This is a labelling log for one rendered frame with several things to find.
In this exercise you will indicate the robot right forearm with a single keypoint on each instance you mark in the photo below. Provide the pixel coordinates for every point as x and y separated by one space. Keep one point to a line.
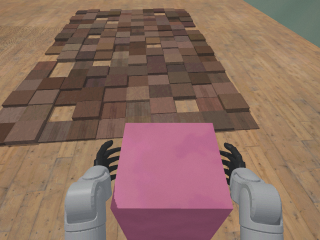
260 206

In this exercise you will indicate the right robot hand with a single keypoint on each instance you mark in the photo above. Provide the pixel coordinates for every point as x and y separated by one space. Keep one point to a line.
236 160

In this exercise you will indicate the left robot hand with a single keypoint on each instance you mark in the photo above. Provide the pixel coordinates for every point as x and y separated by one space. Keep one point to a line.
103 160

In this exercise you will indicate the carton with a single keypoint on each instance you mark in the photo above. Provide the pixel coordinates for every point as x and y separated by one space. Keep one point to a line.
170 182

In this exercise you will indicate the robot left forearm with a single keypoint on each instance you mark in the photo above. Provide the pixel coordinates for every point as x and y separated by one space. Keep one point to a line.
85 205

